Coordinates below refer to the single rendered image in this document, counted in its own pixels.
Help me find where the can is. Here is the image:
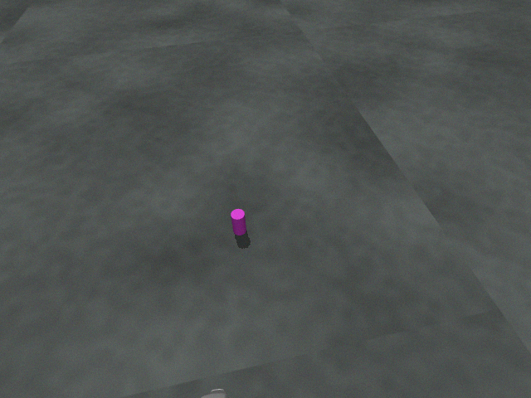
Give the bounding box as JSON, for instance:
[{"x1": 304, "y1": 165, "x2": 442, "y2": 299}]
[{"x1": 231, "y1": 209, "x2": 246, "y2": 235}]

